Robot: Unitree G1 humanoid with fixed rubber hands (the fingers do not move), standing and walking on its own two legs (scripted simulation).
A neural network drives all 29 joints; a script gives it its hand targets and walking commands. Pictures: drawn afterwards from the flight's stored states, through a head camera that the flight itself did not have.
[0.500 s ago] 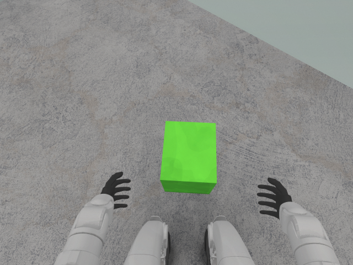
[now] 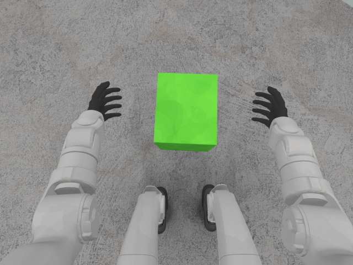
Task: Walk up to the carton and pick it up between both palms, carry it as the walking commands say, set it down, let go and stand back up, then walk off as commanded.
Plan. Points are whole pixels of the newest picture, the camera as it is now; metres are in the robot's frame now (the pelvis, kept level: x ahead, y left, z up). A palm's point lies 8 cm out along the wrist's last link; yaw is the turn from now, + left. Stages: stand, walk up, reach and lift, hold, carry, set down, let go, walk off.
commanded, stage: reach and lift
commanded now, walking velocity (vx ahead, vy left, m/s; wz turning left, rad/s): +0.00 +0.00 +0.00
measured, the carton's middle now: (185, 116) +0.53 -0.01 -0.53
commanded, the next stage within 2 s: none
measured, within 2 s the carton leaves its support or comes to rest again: neither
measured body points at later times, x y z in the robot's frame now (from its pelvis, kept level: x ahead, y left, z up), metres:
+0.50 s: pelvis +0.02 +0.01 -0.02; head +0.33 +0.01 +0.31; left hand +0.54 +0.21 -0.14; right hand +0.51 -0.22 -0.14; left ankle +0.08 +0.12 -0.63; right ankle +0.09 -0.12 -0.63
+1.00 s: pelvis -0.01 +0.00 -0.17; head +0.32 +0.01 +0.13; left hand +0.53 +0.21 -0.30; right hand +0.51 -0.21 -0.30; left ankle +0.08 +0.12 -0.63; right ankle +0.09 -0.12 -0.63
